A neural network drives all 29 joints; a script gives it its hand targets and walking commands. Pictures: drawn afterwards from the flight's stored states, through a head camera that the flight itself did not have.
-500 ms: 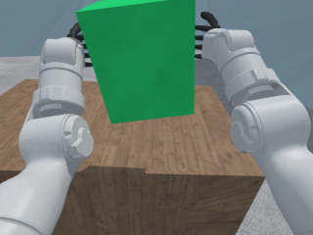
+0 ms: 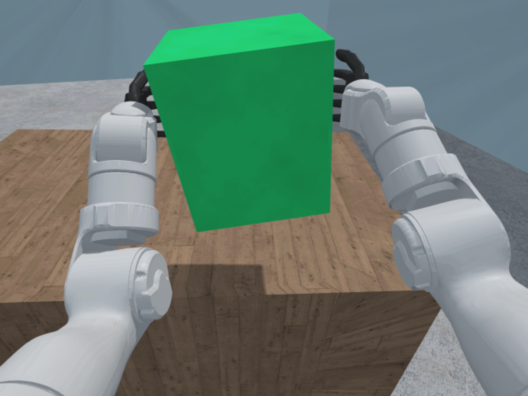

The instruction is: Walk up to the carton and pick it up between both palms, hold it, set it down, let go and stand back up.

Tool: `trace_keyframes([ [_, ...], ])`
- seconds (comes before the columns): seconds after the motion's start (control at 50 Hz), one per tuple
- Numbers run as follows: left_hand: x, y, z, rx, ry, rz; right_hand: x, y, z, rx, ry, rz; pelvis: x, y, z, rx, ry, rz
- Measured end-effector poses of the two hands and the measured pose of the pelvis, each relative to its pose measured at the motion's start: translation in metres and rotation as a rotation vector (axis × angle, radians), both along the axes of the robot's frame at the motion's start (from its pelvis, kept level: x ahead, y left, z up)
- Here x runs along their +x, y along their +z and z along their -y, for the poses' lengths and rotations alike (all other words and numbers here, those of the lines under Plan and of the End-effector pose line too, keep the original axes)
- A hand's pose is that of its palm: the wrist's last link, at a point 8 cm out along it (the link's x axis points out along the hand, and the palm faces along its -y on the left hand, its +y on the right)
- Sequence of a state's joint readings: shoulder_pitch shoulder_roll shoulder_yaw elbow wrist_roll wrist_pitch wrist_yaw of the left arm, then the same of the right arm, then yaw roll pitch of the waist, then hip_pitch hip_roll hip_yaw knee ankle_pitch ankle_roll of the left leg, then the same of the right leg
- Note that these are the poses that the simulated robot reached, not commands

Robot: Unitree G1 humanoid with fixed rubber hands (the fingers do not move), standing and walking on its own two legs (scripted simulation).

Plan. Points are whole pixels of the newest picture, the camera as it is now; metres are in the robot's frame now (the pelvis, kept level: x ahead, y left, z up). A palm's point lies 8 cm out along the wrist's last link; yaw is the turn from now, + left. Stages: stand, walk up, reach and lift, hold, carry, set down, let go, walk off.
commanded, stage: hold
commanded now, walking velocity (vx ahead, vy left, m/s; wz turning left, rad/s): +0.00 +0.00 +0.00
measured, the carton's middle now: (249, 121) +0.43 +0.00 +0.28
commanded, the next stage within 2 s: none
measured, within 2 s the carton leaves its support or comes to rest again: neither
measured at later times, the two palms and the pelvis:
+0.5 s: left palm (131, 107) +0.36 +0.15 +0.33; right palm (363, 88) +0.35 -0.14 +0.35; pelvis +0.00 -0.01 +0.00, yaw +0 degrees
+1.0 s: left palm (126, 92) +0.36 +0.15 +0.34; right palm (363, 79) +0.35 -0.14 +0.36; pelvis -0.01 -0.02 +0.00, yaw +0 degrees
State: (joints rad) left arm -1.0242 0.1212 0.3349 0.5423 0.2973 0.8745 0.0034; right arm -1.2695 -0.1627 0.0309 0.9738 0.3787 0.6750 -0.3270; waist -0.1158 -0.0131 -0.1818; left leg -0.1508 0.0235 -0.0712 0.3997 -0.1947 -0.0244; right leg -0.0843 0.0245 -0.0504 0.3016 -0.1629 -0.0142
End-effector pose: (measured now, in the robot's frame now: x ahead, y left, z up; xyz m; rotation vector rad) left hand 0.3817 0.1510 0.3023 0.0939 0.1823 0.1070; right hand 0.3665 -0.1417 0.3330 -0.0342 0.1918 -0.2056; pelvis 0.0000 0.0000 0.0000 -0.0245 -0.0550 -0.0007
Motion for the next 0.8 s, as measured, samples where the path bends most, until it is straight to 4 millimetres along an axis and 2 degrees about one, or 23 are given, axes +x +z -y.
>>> trace_keyframes([
  [0.12, -0.002, 0.009, 0.008, 0.012, 0.008, 0.035, -0.001, 0.001, 0.009, 0.016, 0.008, 0.038, 0.004, 0.0, -0.004, 0.002, -0.013, -0.002],
  [0.26, -0.013, 0.023, 0.006, -0.004, 0.025, 0.056, -0.01, 0.009, 0.008, 0.015, 0.021, 0.061, 0.007, 0.0, -0.001, 0.005, -0.017, 0.026],
  [0.44, -0.019, 0.022, -0.001, -0.01, 0.024, 0.027, -0.016, 0.016, 0.0, -0.013, 0.02, 0.035, 0.0, -0.001, 0.01, 0.008, -0.007, 0.036],
  [0.66, -0.022, 0.023, 0.009, -0.012, 0.008, 0.01, -0.022, 0.024, 0.008, -0.007, 0.001, 0.025, -0.009, -0.001, 0.016, 0.007, 0.0, 0.018],
  [0.8, -0.022, 0.03, 0.007, -0.009, 0.019, 0.007, -0.019, 0.026, 0.008, 0.004, 0.008, 0.024, -0.012, -0.001, 0.016, 0.008, 0.001, -0.004],
])
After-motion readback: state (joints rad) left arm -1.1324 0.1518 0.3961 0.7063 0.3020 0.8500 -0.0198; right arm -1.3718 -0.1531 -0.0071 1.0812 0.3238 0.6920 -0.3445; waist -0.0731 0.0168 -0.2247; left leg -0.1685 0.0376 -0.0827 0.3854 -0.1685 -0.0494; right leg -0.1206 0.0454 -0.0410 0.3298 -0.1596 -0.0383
